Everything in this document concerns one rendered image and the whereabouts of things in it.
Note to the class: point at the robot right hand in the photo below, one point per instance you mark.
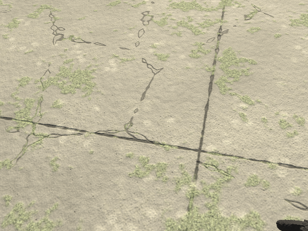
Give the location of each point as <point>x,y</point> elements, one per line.
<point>292,225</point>

